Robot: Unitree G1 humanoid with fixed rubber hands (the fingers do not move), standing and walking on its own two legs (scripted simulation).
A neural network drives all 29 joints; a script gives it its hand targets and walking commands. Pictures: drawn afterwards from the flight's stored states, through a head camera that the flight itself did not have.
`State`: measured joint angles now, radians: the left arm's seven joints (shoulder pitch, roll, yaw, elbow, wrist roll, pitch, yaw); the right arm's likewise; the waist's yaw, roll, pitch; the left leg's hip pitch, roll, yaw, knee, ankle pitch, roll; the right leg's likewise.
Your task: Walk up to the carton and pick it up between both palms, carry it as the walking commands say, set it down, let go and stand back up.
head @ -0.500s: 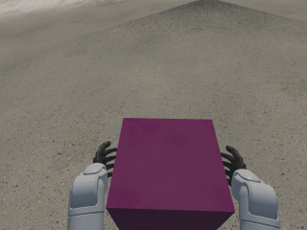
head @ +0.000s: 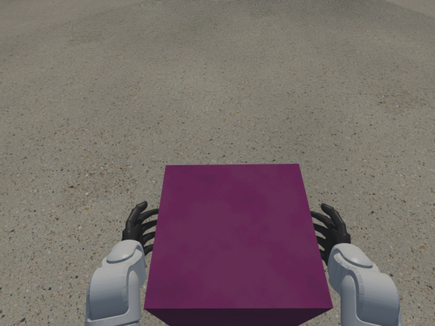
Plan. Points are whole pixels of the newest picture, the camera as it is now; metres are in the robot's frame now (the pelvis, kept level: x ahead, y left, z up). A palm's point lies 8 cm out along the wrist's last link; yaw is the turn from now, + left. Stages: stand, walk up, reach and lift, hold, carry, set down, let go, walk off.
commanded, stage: carry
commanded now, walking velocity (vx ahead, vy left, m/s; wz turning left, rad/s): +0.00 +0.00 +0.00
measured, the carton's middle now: (232, 247) +0.27 +0.00 -0.01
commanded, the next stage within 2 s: none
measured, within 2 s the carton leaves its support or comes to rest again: neither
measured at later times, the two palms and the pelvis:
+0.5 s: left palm (116, 230) +0.27 +0.20 +0.06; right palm (310, 232) +0.27 -0.14 +0.06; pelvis +0.03 +0.02 +0.00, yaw -1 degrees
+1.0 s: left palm (157, 139) +0.51 +0.17 +0.06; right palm (298, 145) +0.50 -0.17 +0.04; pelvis +0.25 +0.00 -0.01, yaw -1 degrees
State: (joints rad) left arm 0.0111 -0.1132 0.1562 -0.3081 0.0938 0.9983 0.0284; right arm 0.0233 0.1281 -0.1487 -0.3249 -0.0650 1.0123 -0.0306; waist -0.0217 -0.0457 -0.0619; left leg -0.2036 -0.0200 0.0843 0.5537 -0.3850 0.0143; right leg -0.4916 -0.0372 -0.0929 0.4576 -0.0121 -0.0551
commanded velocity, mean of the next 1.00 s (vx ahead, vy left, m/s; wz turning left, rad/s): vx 0.10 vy -0.04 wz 0.00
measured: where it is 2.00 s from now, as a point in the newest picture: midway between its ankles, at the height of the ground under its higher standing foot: (235, 225)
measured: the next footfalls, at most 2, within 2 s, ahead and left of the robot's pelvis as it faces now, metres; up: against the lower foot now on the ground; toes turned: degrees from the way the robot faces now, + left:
left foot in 0.78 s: +0.17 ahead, +0.09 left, +0.00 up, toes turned +8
left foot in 1.14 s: +0.29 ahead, +0.09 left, +0.00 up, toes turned +9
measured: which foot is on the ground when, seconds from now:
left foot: down 0.00-0.64, up 0.66-0.76, down 0.78-1.00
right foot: down 0.00-1.00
